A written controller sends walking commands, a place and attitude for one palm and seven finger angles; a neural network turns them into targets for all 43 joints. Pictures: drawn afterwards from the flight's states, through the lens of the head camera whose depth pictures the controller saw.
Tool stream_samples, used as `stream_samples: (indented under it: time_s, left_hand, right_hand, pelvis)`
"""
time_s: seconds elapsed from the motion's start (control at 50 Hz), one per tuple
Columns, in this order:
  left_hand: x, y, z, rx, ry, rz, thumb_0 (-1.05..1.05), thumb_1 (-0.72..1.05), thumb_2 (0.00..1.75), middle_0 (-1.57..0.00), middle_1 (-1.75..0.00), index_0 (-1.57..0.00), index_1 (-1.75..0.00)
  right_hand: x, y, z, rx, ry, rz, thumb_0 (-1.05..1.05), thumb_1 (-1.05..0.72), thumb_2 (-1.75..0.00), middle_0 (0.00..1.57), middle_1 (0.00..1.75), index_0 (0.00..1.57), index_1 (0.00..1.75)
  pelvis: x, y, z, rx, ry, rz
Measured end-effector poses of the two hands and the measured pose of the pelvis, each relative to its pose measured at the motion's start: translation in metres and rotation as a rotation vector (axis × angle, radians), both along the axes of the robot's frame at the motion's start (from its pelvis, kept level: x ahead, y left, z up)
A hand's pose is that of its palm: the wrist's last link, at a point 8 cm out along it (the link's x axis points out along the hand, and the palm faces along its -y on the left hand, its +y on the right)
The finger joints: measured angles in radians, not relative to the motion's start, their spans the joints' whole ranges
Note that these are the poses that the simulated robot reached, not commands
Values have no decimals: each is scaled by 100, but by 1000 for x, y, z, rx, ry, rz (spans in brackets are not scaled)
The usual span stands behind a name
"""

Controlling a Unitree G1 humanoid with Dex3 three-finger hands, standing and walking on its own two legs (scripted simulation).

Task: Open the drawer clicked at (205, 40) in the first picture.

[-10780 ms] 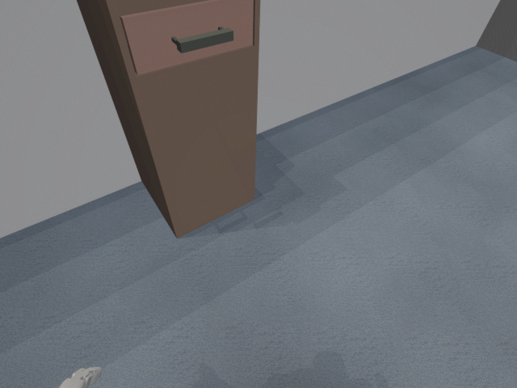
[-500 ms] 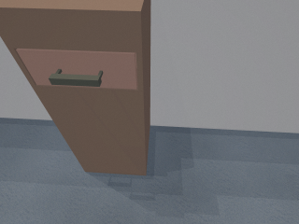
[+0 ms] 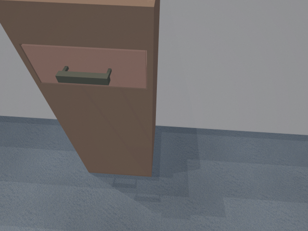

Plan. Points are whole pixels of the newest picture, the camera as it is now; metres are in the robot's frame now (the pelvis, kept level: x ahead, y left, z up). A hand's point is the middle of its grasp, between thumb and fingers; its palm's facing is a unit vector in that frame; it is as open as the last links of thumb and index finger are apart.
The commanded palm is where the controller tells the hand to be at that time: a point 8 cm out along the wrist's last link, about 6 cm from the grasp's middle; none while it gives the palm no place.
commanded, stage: come to a stop and stand still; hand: left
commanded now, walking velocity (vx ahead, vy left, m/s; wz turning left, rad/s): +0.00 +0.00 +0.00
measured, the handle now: (85, 73) +0.55 +0.27 +0.10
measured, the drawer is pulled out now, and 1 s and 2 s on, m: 0.00 0.00 0.00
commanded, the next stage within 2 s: look again from close up in 0.46 s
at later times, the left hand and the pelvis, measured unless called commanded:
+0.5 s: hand out of the picture +0.00 +0.19 -0.18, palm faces +0.04 -0.98 -0.19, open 7.4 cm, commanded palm none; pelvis +0.00 +0.02 +0.00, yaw +0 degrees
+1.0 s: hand out of the picture -0.01 +0.21 -0.18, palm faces +0.01 -0.98 -0.20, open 7.4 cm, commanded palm none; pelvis -0.02 +0.03 -0.01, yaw -1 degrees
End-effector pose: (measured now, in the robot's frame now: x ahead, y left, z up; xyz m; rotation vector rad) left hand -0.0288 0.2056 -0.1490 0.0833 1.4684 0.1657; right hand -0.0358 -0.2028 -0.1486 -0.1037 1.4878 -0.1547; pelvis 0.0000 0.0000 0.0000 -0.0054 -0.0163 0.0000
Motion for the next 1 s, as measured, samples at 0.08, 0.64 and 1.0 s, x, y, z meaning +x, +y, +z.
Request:
stream_samples:
  time_s: [0.08, 0.64, 1.0]
  left_hand:
    - [10, 8, 0, 14, -26, -14, 1, 91, 90, -20, -30, -20, -29]
    - [20, 45, 0, 63, -82, -58, 0, 91, 90, -20, -30, -20, -29]
    - [14, 49, 4, 51, -94, -68, 0, 91, 90, -20, -30, -19, -29]
  right_hand:
    - [0, 8, -1, 8, -10, -8, 0, -91, -90, 20, 30, 20, 30]
    - [23, -2, 1, -51, -108, 15, 1, -91, -90, 20, 30, 20, 30]
    - [10, 21, -7, 8, -129, 40, 1, -93, -90, 20, 30, 20, 30]
  pelvis:
    - [1, 4, 0, 1, -3, -2]
    - [-10, 24, -4, -6, -1, -6]
    - [-19, 32, -5, 16, -12, -15]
